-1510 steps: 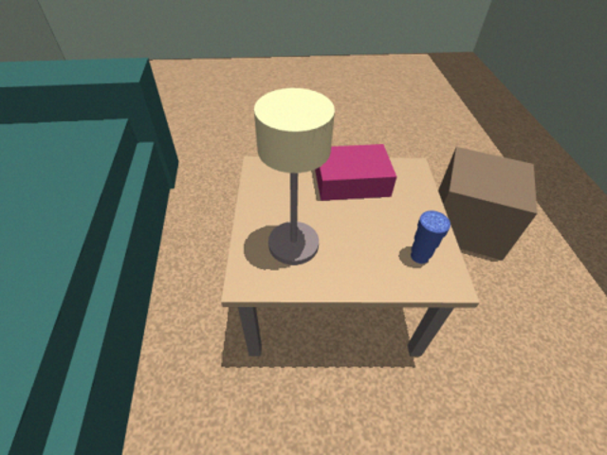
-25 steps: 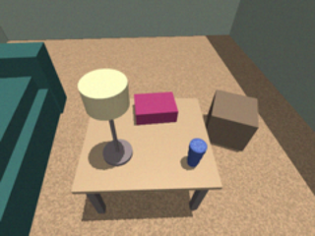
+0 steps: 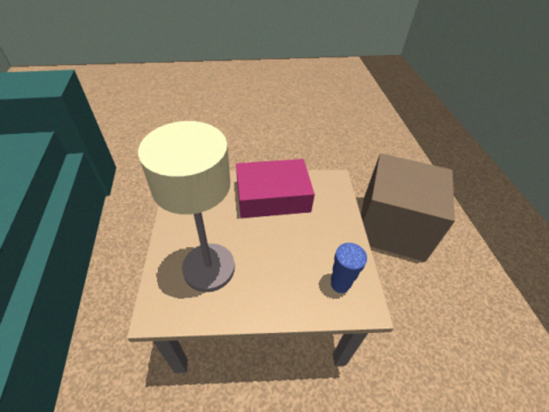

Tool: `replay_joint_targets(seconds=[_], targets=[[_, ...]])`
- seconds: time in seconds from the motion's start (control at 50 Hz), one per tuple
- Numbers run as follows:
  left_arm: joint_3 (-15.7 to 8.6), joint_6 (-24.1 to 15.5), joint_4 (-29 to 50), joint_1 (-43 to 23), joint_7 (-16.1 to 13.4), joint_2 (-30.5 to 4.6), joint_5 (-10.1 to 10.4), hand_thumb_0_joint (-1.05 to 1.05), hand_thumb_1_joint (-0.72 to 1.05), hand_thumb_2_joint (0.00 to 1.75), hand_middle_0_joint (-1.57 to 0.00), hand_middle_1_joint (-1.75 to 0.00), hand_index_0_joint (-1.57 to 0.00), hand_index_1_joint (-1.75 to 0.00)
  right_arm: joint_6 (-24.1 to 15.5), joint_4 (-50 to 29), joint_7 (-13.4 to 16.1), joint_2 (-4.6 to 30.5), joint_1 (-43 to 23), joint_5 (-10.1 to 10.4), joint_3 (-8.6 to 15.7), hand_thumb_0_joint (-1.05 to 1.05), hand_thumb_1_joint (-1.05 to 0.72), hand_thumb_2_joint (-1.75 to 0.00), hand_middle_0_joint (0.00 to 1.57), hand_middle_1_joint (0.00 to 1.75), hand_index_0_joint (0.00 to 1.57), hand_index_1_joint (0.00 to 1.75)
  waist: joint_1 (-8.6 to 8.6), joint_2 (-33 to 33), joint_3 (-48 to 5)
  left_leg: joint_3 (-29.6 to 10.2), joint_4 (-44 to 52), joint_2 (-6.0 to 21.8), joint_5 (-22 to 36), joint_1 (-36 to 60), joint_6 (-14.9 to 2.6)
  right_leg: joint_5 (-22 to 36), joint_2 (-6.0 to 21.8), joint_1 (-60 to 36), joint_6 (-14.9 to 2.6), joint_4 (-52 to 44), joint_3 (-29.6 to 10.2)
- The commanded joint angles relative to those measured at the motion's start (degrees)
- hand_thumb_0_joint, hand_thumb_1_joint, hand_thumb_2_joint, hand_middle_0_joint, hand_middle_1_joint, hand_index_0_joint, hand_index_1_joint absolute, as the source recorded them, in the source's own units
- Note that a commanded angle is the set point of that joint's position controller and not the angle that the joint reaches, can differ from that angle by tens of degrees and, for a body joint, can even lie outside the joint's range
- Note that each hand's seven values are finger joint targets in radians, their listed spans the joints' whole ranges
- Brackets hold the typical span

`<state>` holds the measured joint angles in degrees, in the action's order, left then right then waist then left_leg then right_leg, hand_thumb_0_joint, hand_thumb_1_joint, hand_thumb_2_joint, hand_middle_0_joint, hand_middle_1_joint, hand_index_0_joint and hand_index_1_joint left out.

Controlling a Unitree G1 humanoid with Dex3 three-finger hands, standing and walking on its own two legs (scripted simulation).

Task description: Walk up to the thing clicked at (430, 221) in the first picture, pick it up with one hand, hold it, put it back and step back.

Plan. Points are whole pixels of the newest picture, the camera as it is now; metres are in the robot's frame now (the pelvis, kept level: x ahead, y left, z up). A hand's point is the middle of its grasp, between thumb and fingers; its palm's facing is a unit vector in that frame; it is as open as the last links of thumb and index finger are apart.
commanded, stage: stand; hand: right
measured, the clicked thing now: (345, 271) +0.48 -0.20 -0.28
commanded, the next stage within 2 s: step back in 0.96 s
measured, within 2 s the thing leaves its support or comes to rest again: neither
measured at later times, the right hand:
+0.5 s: hand out of the picture +0.07 -0.24 -0.16, palm faces -0.03 +0.94 -0.35, open 7.4 cm
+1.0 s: hand out of the picture +0.08 -0.25 -0.16, palm faces -0.03 +0.94 -0.34, open 7.4 cm
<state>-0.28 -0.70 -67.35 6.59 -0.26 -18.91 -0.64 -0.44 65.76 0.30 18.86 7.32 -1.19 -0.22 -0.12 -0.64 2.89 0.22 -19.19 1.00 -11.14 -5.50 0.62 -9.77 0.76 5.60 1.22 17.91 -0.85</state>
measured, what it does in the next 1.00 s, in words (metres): stands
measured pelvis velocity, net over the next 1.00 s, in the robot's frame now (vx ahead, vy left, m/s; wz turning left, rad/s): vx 0.01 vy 0.00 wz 0.01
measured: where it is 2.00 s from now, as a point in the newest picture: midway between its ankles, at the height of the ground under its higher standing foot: outside the picture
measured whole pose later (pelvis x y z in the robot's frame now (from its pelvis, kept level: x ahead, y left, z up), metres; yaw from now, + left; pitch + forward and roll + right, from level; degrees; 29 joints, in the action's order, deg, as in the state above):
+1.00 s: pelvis +0.01 +0.00 +0.00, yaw +0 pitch -2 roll +0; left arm -1.0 -0.3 -64.6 6.7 -0.1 -19.6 0.0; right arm 0.0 64.3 -0.3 19.7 6.4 -0.7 0.3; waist -0.3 -0.3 3.3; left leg -0.1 -19.7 0.4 -11.7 -6.2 0.2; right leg -10.9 1.4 6.4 1.5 19.1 -0.5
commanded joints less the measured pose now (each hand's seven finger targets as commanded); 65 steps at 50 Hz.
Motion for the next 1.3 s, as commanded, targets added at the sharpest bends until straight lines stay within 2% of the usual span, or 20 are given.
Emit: replay_joint_targets(seconds=[0.0, 0.02, 0.12, 0.22, 0.3, 0.44, 0.68, 0.82, 0.92, 0.94, 1.02, 1.1, 1.14, 1.16, 1.18, 1.2, 1.22, 1.24, 1.26, 1.28], targets=[[-2.0, -1.0, 3.6, -2.4, -0.6, -12.0, -0.1, 0.0, 0.9, 0.9, -0.2, -0.3, -0.2, -0.3, -1.5, -2.7, 1.1, 12.3, -1.2, 0.3, 2.2, 0.0, -0.9, -0.9, 0.2, 0.3, 0.2, 0.3, 0.13, 1.0, -4.4, -4.9, 3.3, 6.7, 12.1, -0.4, -1.73, 10.9, 6.4, -2.6, -1.92, -1.0, -4.4], [-1.8, -0.9, 3.3, -2.0, -0.6, -11.6, 0.1, 0.0, 0.9, 0.9, -0.2, -0.3, -0.2, -0.3, -1.6, -2.5, 1.0, 12.3, -1.3, 0.4, 2.1, 0.0, -0.9, -0.9, 0.2, 0.3, 0.2, 0.3, 0.28, 1.4, -4.1, -4.9, 3.5, 6.4, 10.9, -0.3, -1.52, 9.3, 6.2, -2.1, -1.72, -1.2, -4.3], [-1.6, -1.0, 3.7, -1.9, -0.6, -11.3, 0.0, 0.0, 0.9, 0.9, -0.2, -0.3, -0.2, -0.3, -1.5, -2.9, 1.1, 12.7, -2.2, 0.6, 2.2, 0.0, -0.9, -0.9, 0.2, 0.3, 0.2, 0.3, 0.27, 1.1, -4.8, -4.7, 2.2, 6.7, 15.0, 1.8, -1.76, 13.1, 6.5, -1.8, -1.62, -1.4, -4.0], [-1.7, -0.6, 3.8, -2.0, -0.6, -11.5, -0.1, 0.0, 0.9, 0.9, -0.2, -0.3, -0.2, -0.3, -1.2, -2.9, 1.1, 13.0, -2.3, 0.3, 2.3, 0.0, -0.9, -0.9, 0.2, 0.3, 0.2, 0.3, 0.32, 1.6, -2.5, -4.8, 4.0, 6.3, 8.3, -0.9, -1.66, 7.4, 6.3, -1.0, -1.55, -2.5, -4.1], [-1.9, -0.7, 3.9, -1.9, -0.5, -11.9, 0.1, 0.0, 0.9, 0.9, -0.2, -0.3, -0.2, -0.3, -1.4, -2.8, 0.9, 13.1, -2.1, 0.4, 2.3, 0.0, -0.9, -0.9, 0.2, 0.3, 0.2, 0.3, 0.15, 1.4, -2.1, -5.1, 4.5, 6.2, 6.8, -0.8, -1.55, 6.0, 6.4, -0.4, -1.66, -2.8, -4.4], [-2.0, -0.9, 4.6, -2.3, -0.7, -12.3, 0.0, 0.0, 0.9, 0.9, -0.2, -0.3, -0.2, -0.3, -1.7, -3.3, 0.9, 13.0, -2.2, 0.5, 2.4, 0.0, -0.9, -0.9, 0.2, 0.3, 0.2, 0.3, 0.11, 0.2, -5.1, -5.1, 3.3, 6.7, 14.2, 1.0, -1.87, 12.1, 6.9, -2.7, -1.9, -1.3, -3.9], [-2.0, -0.7, 4.7, -2.2, -0.6, -12.4, 0.1, 0.0, 0.9, 0.9, -0.2, -0.3, -0.2, -0.3, -1.6, -3.2, 0.8, 13.0, -1.8, 0.5, 2.2, 0.0, -0.9, -0.9, 0.2, 0.3, 0.2, 0.3, -0.02, 0.6, -3.9, -5.2, 3.9, 6.4, 13.1, 0.6, -1.54, 10.4, 6.8, -2.2, -1.98, -1.4, -3.6], [-1.9, -0.8, 4.9, -1.9, -0.5, -12.4, 0.1, 0.0, 0.9, 0.9, -0.2, -0.3, -0.2, -0.3, -1.4, -3.5, 0.7, 13.1, -2.1, 0.5, 2.4, 0.0, -0.9, -0.9, 0.2, 0.3, 0.2, 0.3, -0.11, 0.7, -3.2, -5.4, 4.3, 6.1, 9.1, -0.1, -1.51, 7.2, 6.7, -1.3, -1.98, -2.3, -3.6], [-1.9, -0.9, 5.0, -1.4, -0.5, -12.6, 0.1, 0.0, 0.9, 0.9, -0.2, -0.3, -0.2, -0.3, -1.5, -3.4, 0.6, 12.8, -2.0, 0.6, 2.3, 0.0, -0.9, -0.9, 0.2, 0.3, 0.2, 0.3, 0.01, 0.7, -3.4, -5.2, 3.9, 6.0, 9.9, 0.6, -1.67, 8.7, 6.8, -0.9, -1.99, -2.7, -3.7], [-4.4, -0.3, 7.1, -2.2, -0.6, -16.5, 0.9, 0.0, 0.9, 0.9, -0.2, -0.3, -0.2, -0.3, -0.3, -4.9, 0.2, 16.3, -4.3, 0.7, 4.0, 0.0, -0.9, -0.9, 0.2, 0.3, 0.2, 0.3, 0.34, 0.1, 2.8, -6.0, -1.5, 5.4, 18.2, -3.2, -3.67, 16.9, 5.5, 4.4, -1.95, 3.0, -4.1], [-4.7, 0.5, 10.6, -1.7, -1.0, -14.4, 0.9, 0.0, 0.9, 0.9, -0.2, -0.3, -0.2, -0.3, 0.9, -7.9, 0.0, 16.1, -2.2, 1.4, 5.2, 0.0, -0.9, -0.9, 0.2, 0.3, 0.2, 0.3, -0.77, 2.5, -5.7, -6.4, -4.9, 7.2, 24.2, -3.8, -7.08, 15.4, 3.0, 2.0, -3.56, 11.6, -2.2], [-4.6, 1.4, 12.6, 0.2, -0.9, -13.5, 0.5, 0.0, 0.9, 0.9, -0.2, -0.3, -0.2, -0.3, 1.9, -11.3, -0.1, 16.3, -4.1, 1.3, 6.1, 0.0, -0.9, -0.9, 0.2, 0.3, 0.2, 0.3, 0.13, 6.4, -7.2, -8.1, -7.2, 8.8, 18.6, -6.5, -9.5, 9.0, 1.7, 4.0, -4.38, 16.9, -1.5], [-4.9, 1.7, 13.3, 1.5, -0.8, -14.4, 0.1, 0.0, 0.9, 0.9, -0.2, -0.3, -0.2, -0.3, 2.4, -13.0, -0.1, 16.0, -5.1, 1.3, 6.3, 0.0, -0.9, -0.9, 0.2, 0.3, 0.2, 0.3, 0.84, 4.5, -7.2, -7.3, -11.4, 6.9, 12.8, -9.4, -9.46, 7.7, 3.2, 4.7, -5.91, 16.3, -3.8], [-5.4, 1.6, 13.9, 1.7, -0.8, -15.7, -0.1, 0.0, 0.9, 0.9, -0.2, -0.3, -0.2, -0.3, 2.7, -13.6, -0.2, 15.2, -5.0, 1.5, 6.3, 0.0, -0.9, -0.9, 0.2, 0.3, 0.2, 0.3, 1.08, 1.4, -7.2, -5.9, -16.2, 3.9, 7.7, -10.5, -8.21, 9.1, 6.1, 5.5, -7.86, 13.2, -7.4], [-6.1, 1.4, 14.6, 1.9, -0.7, -18.0, -0.4, 0.0, 0.9, 0.9, -0.2, -0.3, -0.2, -0.3, 2.9, -14.3, -0.2, 14.1, -4.9, 1.5, 6.1, 0.0, -0.9, -0.9, 0.2, 0.3, 0.2, 0.3, 1.76, -3.4, -7.0, -3.3, -24.0, -0.7, 1.5, -11.6, -5.51, 12.7, 11.8, 6.7, -11.57, 7.8, -13.7], [-6.9, 1.3, 15.6, 0.1, -0.7, -20.6, -0.7, 0.0, 0.9, 0.9, -0.2, -0.3, -0.2, -0.3, 3.3, -14.5, -0.2, 12.5, -4.2, 1.4, 5.9, 0.0, -0.9, -0.9, 0.2, 0.3, 0.2, 0.3, 2.08, -11.1, -5.5, -1.1, -35.2, -6.9, -13.4, -13.9, -3.25, 16.7, 19.1, 9.0, -16.29, 1.5, -21.4], [-7.1, 0.9, 17.5, -0.8, -0.9, -21.8, -1.6, 0.0, 0.9, 0.9, -0.2, -0.3, -0.2, -0.3, 3.8, -15.3, -0.1, 12.8, -2.8, 0.8, 6.0, 0.0, -0.9, -0.9, 0.2, 0.3, 0.2, 0.3, 2.1, -12.1, -4.5, -5.6, -44.6, -6.7, -23.8, -15.8, -3.06, 17.5, 22.9, 11.9, -19.46, 0.3, -25.9], [-7.2, 0.8, 18.8, -3.7, -1.3, -21.1, -1.6, 0.0, 0.9, 0.9, -0.2, -0.3, -0.2, -0.3, 4.1, -15.0, -0.2, 13.9, -0.6, 1.1, 6.3, 0.0, -0.9, -0.9, 0.2, 0.3, 0.2, 0.3, 0.26, -9.4, -4.3, -9.0, -49.7, -5.4, -22.6, -15.4, -3.0, 17.1, 21.9, 13.8, -19.12, 1.7, -22.5], [-6.9, 0.9, 19.7, -6.3, -1.5, -19.0, -1.6, 0.0, 0.9, 0.9, -0.2, -0.3, -0.2, -0.3, 4.0, -14.5, -0.3, 14.2, 1.7, 1.9, 6.5, 0.0, -0.9, -0.9, 0.2, 0.3, 0.2, 0.3, -0.95, -7.4, -4.8, -8.8, -50.4, -5.3, -20.1, -15.0, -2.62, 16.4, 18.1, 13.3, -17.35, 3.8, -16.6], [-6.7, 1.0, 20.5, -8.1, -1.7, -18.4, -1.9, 0.0, 0.9, 0.9, -0.2, -0.3, -0.2, -0.3, 3.8, -14.4, -0.3, 14.2, 3.5, 2.3, 6.6, 0.0, -0.9, -0.9, 0.2, 0.3, 0.2, 0.3, -1.93, -9.1, -5.9, -8.0, -48.6, -4.6, -19.0, -15.1, -2.17, 15.9, 16.2, 12.0, -15.72, 5.2, -14.2]])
